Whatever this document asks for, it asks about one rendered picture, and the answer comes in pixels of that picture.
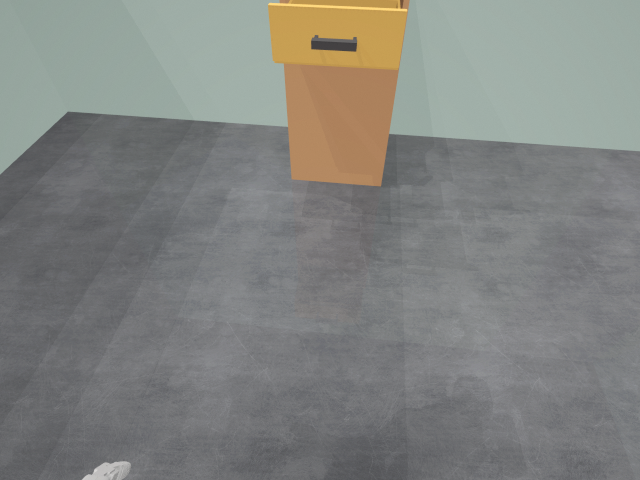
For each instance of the drawer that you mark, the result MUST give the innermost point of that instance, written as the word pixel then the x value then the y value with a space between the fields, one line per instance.
pixel 378 25

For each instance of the cabinet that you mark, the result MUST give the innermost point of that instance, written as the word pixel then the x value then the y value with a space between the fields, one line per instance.
pixel 339 121

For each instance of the handle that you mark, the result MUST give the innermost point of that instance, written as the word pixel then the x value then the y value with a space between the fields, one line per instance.
pixel 334 44

